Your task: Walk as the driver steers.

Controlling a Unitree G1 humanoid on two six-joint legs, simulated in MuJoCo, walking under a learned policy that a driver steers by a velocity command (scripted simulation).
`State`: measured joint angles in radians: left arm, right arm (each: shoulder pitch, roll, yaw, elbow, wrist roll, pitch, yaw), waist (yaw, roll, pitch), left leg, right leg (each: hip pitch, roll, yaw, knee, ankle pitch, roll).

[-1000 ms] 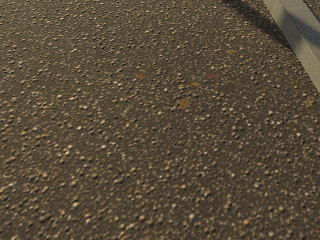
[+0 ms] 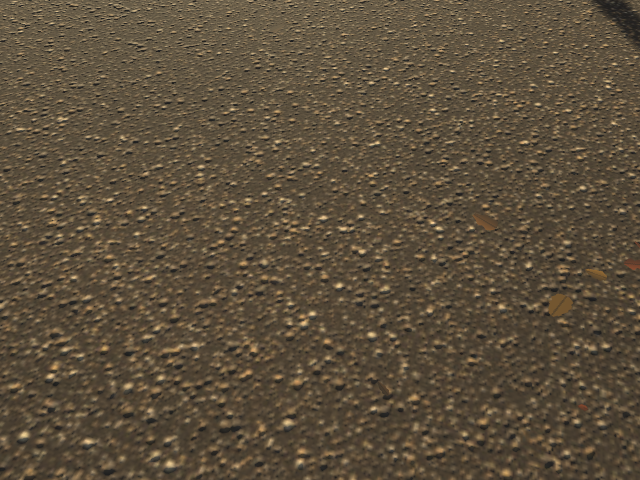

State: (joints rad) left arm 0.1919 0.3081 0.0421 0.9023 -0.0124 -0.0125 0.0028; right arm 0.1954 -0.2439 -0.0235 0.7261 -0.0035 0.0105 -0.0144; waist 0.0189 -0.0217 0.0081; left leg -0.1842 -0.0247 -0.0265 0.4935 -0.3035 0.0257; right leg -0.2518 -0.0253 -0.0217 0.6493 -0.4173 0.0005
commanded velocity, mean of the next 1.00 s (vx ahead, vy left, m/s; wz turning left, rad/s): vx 0.43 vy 0.00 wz -0.10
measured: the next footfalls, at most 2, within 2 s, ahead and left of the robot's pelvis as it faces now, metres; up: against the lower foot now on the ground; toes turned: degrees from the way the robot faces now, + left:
right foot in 0.14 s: +0.07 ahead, -0.12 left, +0.00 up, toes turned -2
left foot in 0.64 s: +0.45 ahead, +0.09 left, +0.00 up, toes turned +1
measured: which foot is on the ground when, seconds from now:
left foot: down 0.00-0.14, up 0.16-0.62, down 0.64-1.00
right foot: up 0.00-0.12, down 0.14-0.64, up 0.66-1.00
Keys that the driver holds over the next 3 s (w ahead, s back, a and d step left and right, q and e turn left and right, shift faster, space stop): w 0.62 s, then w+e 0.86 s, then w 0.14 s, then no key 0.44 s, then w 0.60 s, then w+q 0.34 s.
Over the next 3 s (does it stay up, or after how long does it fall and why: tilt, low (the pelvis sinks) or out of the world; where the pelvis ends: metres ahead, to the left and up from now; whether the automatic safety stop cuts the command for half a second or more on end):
stays up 1.24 -0.45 0.01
